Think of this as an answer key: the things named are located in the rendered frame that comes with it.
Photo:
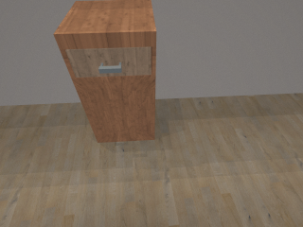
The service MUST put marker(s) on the drawer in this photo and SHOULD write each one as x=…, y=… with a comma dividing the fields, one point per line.
x=135, y=61

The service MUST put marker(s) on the cabinet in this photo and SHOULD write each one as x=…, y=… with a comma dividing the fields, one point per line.
x=118, y=108

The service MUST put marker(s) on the handle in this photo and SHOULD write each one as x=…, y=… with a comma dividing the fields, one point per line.
x=110, y=69

